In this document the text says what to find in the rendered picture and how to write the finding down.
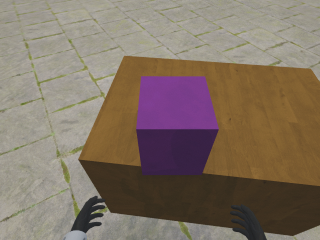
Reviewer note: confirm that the carton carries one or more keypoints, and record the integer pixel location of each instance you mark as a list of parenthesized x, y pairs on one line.
[(176, 125)]

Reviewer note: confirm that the left robot hand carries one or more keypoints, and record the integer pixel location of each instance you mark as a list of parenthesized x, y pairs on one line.
[(81, 222)]

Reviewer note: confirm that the pedestal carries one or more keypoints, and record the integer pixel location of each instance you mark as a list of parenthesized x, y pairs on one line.
[(266, 154)]

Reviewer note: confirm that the robot left forearm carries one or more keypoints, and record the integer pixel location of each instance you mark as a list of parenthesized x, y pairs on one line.
[(75, 235)]

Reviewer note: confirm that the right robot hand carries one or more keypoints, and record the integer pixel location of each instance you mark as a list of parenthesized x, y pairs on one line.
[(253, 228)]

